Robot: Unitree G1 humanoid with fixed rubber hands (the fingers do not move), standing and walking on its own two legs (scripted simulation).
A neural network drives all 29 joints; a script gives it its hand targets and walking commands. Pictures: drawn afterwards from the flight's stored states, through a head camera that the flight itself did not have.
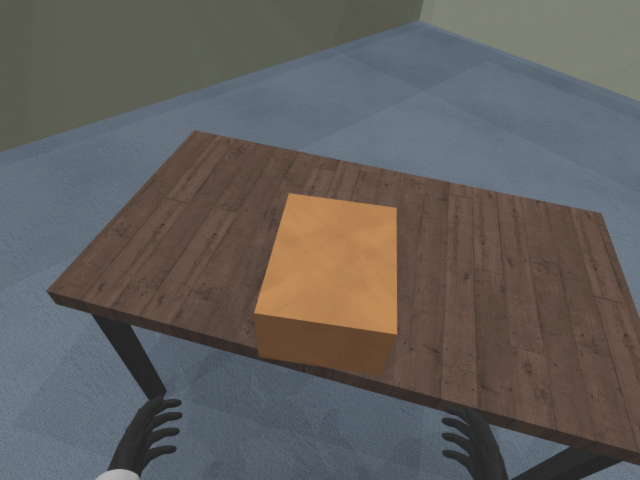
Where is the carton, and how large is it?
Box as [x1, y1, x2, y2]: [254, 193, 396, 375]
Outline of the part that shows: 289,193 254,311 258,354 261,357 379,375 396,335 396,208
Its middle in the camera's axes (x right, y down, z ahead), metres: +0.02 +0.06 +0.73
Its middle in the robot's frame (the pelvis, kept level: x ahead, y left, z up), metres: +0.49 +0.01 -0.10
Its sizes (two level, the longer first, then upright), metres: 0.285 0.216 0.142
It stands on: a table, 0.60 m high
